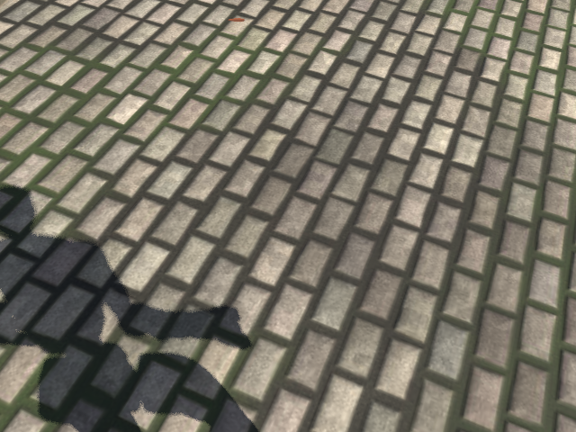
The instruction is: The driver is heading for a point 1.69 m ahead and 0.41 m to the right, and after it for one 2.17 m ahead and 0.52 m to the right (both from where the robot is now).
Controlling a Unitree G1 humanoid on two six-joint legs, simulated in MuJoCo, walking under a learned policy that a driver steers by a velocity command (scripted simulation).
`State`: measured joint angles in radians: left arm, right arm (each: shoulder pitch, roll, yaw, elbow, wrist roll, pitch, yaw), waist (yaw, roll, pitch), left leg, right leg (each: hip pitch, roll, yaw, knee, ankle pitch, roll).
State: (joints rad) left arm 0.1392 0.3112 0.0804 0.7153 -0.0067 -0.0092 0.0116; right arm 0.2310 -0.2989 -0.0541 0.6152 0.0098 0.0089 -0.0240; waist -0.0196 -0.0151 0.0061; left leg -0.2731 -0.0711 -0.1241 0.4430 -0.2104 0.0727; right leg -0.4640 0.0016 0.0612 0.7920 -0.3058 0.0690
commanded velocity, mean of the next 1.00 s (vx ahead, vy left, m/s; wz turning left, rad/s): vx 0.44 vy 0.00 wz -0.31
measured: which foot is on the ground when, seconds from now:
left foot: down 0.00-0.18, up 0.20-0.54, down 0.56-1.00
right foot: up 0.00-0.14, down 0.16-0.58, up 0.60-1.00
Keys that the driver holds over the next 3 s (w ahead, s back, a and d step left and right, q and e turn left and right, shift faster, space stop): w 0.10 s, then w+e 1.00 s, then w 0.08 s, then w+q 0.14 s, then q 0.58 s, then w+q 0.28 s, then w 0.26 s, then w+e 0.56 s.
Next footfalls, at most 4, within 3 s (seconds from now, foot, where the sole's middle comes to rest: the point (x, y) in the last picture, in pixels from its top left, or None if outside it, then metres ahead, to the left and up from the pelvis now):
0.16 right None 0.09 -0.14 -0.78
0.56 left None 0.36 0.10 -0.78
1.06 right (378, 392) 0.57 -0.23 -0.78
1.56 left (343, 272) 0.91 -0.18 -0.78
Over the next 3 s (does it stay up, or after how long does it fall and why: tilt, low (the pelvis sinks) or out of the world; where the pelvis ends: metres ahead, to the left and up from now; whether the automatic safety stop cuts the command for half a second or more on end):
stays up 1.23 -0.24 -0.03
